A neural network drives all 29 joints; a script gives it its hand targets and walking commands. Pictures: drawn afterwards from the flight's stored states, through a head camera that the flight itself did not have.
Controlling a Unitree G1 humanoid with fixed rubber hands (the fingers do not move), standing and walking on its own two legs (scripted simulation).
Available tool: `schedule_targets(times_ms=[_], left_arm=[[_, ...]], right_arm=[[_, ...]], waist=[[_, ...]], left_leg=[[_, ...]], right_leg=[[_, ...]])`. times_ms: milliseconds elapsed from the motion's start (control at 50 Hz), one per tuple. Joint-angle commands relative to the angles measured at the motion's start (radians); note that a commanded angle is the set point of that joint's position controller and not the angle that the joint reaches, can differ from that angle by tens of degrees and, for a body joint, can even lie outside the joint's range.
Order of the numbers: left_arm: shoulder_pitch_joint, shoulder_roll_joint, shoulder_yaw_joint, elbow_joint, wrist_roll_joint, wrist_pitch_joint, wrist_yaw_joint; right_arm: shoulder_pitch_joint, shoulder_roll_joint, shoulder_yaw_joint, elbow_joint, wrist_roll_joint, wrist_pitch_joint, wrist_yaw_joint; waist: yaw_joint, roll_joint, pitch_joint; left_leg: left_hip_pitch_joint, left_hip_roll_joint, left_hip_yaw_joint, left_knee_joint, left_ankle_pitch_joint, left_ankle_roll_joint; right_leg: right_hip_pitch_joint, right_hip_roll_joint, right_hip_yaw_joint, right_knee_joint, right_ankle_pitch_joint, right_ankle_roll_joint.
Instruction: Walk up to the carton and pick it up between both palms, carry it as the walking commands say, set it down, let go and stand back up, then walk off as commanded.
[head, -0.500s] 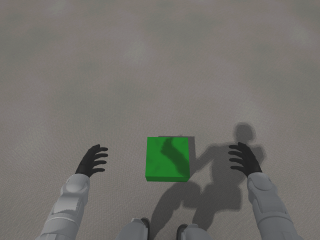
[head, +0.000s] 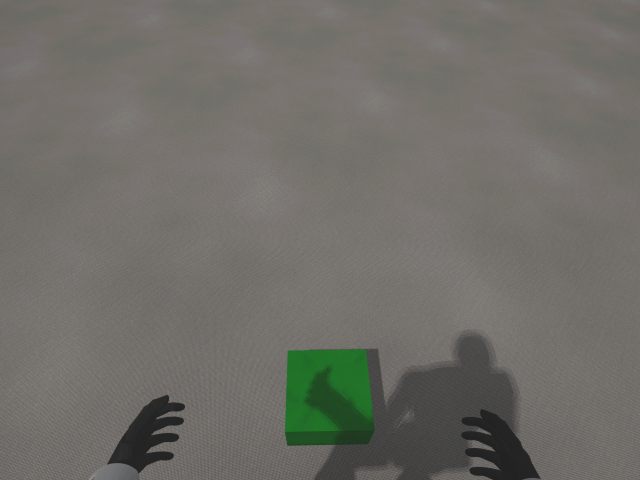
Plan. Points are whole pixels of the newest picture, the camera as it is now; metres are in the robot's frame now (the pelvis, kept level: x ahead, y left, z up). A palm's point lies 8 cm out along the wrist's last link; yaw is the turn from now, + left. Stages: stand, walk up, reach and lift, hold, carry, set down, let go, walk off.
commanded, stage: let go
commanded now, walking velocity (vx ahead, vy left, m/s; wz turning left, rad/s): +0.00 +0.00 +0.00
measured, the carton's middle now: (327, 396) +0.46 -0.02 -0.70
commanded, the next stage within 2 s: stand in 0.28 s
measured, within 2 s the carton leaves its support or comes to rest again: neither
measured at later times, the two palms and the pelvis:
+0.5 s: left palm out of the picture +0.11 +0.24 -0.11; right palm out of the picture +0.12 -0.25 -0.11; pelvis +0.03 -0.01 -0.01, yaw +2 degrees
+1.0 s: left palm out of the picture +0.04 +0.23 -0.14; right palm out of the picture +0.07 -0.25 -0.13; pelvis +0.04 -0.02 -0.01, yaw +3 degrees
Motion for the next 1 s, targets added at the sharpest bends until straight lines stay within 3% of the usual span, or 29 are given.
schedule_targets(times_ms=[0, 60, 100, 220, 240, 260, 280, 300, 320, 340, 380, 400, 420, 480, 500, 520, 540, 580, 600, 660, 700, 780, 800, 820, 860, 880, 900, 940, 980], left_arm=[[-0.082, 0.079, 0.025, -0.144, 0.014, -0.021, -0.001], [-0.091, 0.082, 0.035, -0.114, 0.010, 0.003, 0.005], [-0.089, 0.085, 0.018, -0.119, 0.007, 0.014, 0.013], [-0.096, 0.095, 0.043, -0.132, 0.018, 0.044, 0.047], [0.009, 0.087, 0.033, 0.099, 0.043, -0.046, 0.050], [0.079, 0.122, 0.032, 0.093, 0.045, -0.126, 0.058], [0.031, 0.135, 0.045, 0.131, 0.055, -0.170, 0.066], [0.017, 0.109, 0.035, 0.131, 0.052, -0.201, 0.069], [0.027, 0.073, 0.018, 0.152, 0.037, -0.218, 0.068], [0.033, 0.097, 0.025, 0.176, 0.036, -0.225, 0.065], [0.048, 0.117, 0.027, 0.182, 0.025, -0.229, 0.066], [0.079, 0.105, 0.027, 0.206, 0.022, -0.230, 0.066], [0.105, 0.104, 0.024, 0.230, 0.023, -0.234, 0.064], [0.122, 0.073, 0.007, 0.269, 0.020, -0.237, 0.067], [0.117, 0.074, 0.001, 0.257, 0.021, -0.231, 0.074], [0.140, 0.084, 0.008, 0.281, 0.019, -0.225, 0.072], [0.167, 0.081, 0.007, 0.288, 0.015, -0.234, 0.070], [0.147, 0.103, 0.011, 0.302, 0.016, -0.240, 0.072], [0.155, 0.092, 0.011, 0.314, 0.016, -0.236, 0.077], [0.183, 0.094, 0.012, 0.343, 0.016, -0.230, 0.080], [0.210, 0.080, 0.012, 0.364, 0.012, -0.223, 0.079], [0.237, 0.068, 0.014, 0.403, 0.021, -0.216, 0.090], [0.248, 0.101, 0.025, 0.402, 0.018, -0.205, 0.091], [0.239, 0.052, 0.006, 0.421, 0.013, -0.202, 0.093], [0.229, 0.058, 0.011, 0.431, 0.020, -0.199, 0.097], [0.255, 0.093, 0.018, 0.445, 0.015, -0.198, 0.096], [0.238, 0.059, 0.009, 0.448, 0.010, -0.204, 0.093], [0.230, 0.066, 0.008, 0.469, 0.014, -0.196, 0.104], [0.246, 0.090, 0.019, 0.478, 0.017, -0.187, 0.100]], right_arm=[[-0.073, -0.128, -0.056, -0.140, -0.010, -0.018, 0.002], [-0.018, -0.121, -0.063, -0.138, -0.021, -0.015, 0.001], [-0.040, -0.093, -0.054, -0.153, -0.011, -0.016, 0.007], [-0.064, -0.120, -0.075, -0.157, -0.015, -0.014, -0.010], [0.090, -0.153, -0.070, 0.029, -0.057, -0.064, -0.069], [0.087, -0.152, -0.052, 0.030, -0.051, -0.119, -0.079], [0.083, -0.117, -0.035, 0.060, -0.038, -0.164, -0.085], [0.088, -0.105, -0.025, 0.090, -0.033, -0.187, -0.083], [0.054, -0.118, -0.024, 0.095, -0.034, -0.203, -0.077], [0.063, -0.083, -0.017, 0.122, -0.032, -0.213, -0.072], [0.075, -0.117, -0.025, 0.140, -0.034, -0.227, -0.071], [0.064, -0.100, -0.018, 0.139, -0.034, -0.235, -0.073], [0.101, -0.088, -0.009, 0.162, -0.021, -0.238, -0.075], [0.151, -0.106, -0.009, 0.202, -0.016, -0.235, -0.088], [0.145, -0.111, -0.007, 0.198, -0.026, -0.225, -0.089], [0.158, -0.097, -0.009, 0.199, -0.017, -0.226, -0.085], [0.200, -0.112, -0.008, 0.224, -0.005, -0.230, -0.089], [0.212, -0.128, -0.015, 0.235, -0.005, -0.229, -0.088], [0.223, -0.113, -0.007, 0.244, -0.009, -0.219, -0.094], [0.245, -0.119, -0.004, 0.264, -0.011, -0.210, -0.099], [0.239, -0.130, -0.006, 0.272, -0.015, -0.201, -0.101], [0.241, -0.099, 0.003, 0.285, -0.012, -0.197, -0.112], [0.278, -0.086, 0.004, 0.295, 0.001, -0.195, -0.112], [0.251, -0.094, 0.007, 0.294, -0.008, -0.192, -0.113], [0.312, -0.114, -0.002, 0.318, -0.012, -0.187, -0.118], [0.303, -0.141, -0.004, 0.323, -0.015, -0.180, -0.122], [0.275, -0.109, 0.001, 0.311, -0.008, -0.182, -0.117], [0.302, -0.122, 0.002, 0.331, -0.003, -0.186, -0.117], [0.311, -0.061, 0.020, 0.362, -0.016, -0.175, -0.123]], waist=[[-0.002, 0.038, -0.101], [-0.018, 0.000, -0.085], [-0.009, 0.046, -0.094], [0.006, 0.045, -0.105], [-0.011, 0.025, -0.296], [0.032, -0.004, -0.182], [0.008, -0.092, -0.132], [-0.005, -0.076, -0.172], [0.016, -0.008, -0.204], [0.018, -0.041, -0.250], [0.013, -0.001, -0.244], [0.044, 0.009, -0.198], [0.030, 0.044, -0.270], [0.016, -0.015, -0.208], [0.020, 0.038, -0.207], [0.028, -0.060, -0.207], [0.027, -0.013, -0.307], [0.011, -0.014, -0.268], [0.006, 0.060, -0.203], [0.002, -0.021, -0.199], [0.010, 0.032, -0.170], [0.035, -0.014, -0.185], [0.021, 0.028, -0.223], [0.019, 0.017, -0.153], [-0.006, -0.030, -0.188], [0.014, 0.010, -0.178], [0.007, -0.033, -0.215], [-0.002, -0.009, -0.191], [0.019, 0.047, -0.150]], left_leg=[[0.094, 0.015, -0.020, -0.075, 0.223, -0.065], [0.099, 0.012, -0.021, -0.061, 0.229, -0.064], [0.122, 0.027, -0.050, -0.065, 0.220, -0.067], [0.068, 0.039, -0.046, -0.066, 0.159, -0.064], [-0.076, 0.112, -0.129, -0.125, -0.064, -0.053], [-0.119, 0.112, -0.117, -0.091, -0.090, -0.061], [-0.181, 0.106, -0.112, -0.066, -0.036, -0.055], [-0.166, 0.107, -0.129, -0.037, -0.026, -0.041], [-0.222, 0.118, -0.152, -0.050, -0.089, -0.027], [-0.219, 0.111, -0.164, -0.042, -0.022, -0.019], [-0.205, 0.117, -0.167, -0.035, 0.066, -0.010], [-0.242, 0.129, -0.196, -0.031, 0.157, 0.001], [-0.209, 0.131, -0.184, -0.012, 0.214, 0.002], [-0.241, 0.131, -0.189, 0.004, 0.250, -0.004], [-0.248, 0.110, -0.164, 0.012, 0.211, -0.004], [-0.241, 0.120, -0.178, 0.002, 0.245, -0.006], [-0.187, 0.119, -0.165, 0.030, 0.279, 0.003], [-0.186, 0.119, -0.163, 0.037, 0.303, 0.005], [-0.202, 0.117, -0.155, 0.042, 0.312, 0.003], [-0.203, 0.120, -0.177, 0.039, 0.286, 0.006], [-0.226, 0.111, -0.163, 0.034, 0.225, 0.009], [-0.220, 0.115, -0.156, 0.046, 0.330, 0.009], [-0.192, 0.106, -0.153, 0.040, 0.311, 0.011], [-0.246, 0.110, -0.176, 0.039, 0.252, 0.019], [-0.215, 0.113, -0.164, 0.037, 0.258, 0.017], [-0.204, 0.108, -0.164, 0.046, 0.283, 0.021], [-0.200, 0.101, -0.158, 0.052, 0.275, 0.024], [-0.197, 0.106, -0.145, 0.058, 0.332, 0.017], [-0.212, 0.098, -0.155, 0.047, 0.288, 0.014]], right_leg=[[-0.064, 0.027, -0.054, -0.066, 0.147, -0.008], [-0.115, 0.018, -0.058, -0.051, 0.153, -0.010], [-0.118, 0.033, -0.065, -0.027, 0.129, -0.008], [-0.070, 0.030, -0.050, -0.004, 0.118, -0.001], [-0.029, -0.068, -0.023, -0.047, -0.026, 0.005], [-0.101, -0.102, 0.034, -0.069, -0.074, 0.002], [-0.169, -0.121, 0.069, -0.065, -0.121, -0.001], [-0.191, -0.139, 0.107, -0.078, -0.141, -0.005], [-0.177, -0.140, 0.118, -0.055, -0.164, -0.012], [-0.141, -0.132, 0.105, -0.025, -0.071, -0.014], [-0.194, -0.124, 0.109, -0.014, 0.010, -0.015], [-0.198, -0.120, 0.091, 0.006, 0.066, -0.013], [-0.172, -0.123, 0.094, 0.018, 0.096, -0.012], [-0.191, -0.125, 0.097, 0.015, 0.168, -0.016], [-0.196, -0.124, 0.099, 0.011, 0.161, -0.014], [-0.195, -0.113, 0.068, 0.028, 0.194, -0.014], [-0.151, -0.115, 0.071, 0.033, 0.257, -0.014], [-0.184, -0.112, 0.056, 0.031, 0.258, -0.006], [-0.211, -0.110, 0.063, 0.030, 0.238, -0.014], [-0.220, -0.103, 0.054, 0.029, 0.250, -0.018], [-0.222, -0.101, 0.054, 0.017, 0.172, -0.021], [-0.177, -0.109, 0.039, 0.052, 0.306, -0.022], [-0.177, -0.105, 0.040, 0.040, 0.270, -0.021], [-0.210, -0.105, 0.041, 0.030, 0.198, -0.028], [-0.185, -0.099, 0.042, 0.023, 0.217, -0.037], [-0.189, -0.093, 0.039, 0.026, 0.237, -0.026], [-0.164, -0.101, 0.041, 0.033, 0.287, -0.025], [-0.147, -0.099, 0.028, 0.049, 0.330, -0.028], [-0.179, -0.094, 0.036, 0.035, 0.242, -0.030]])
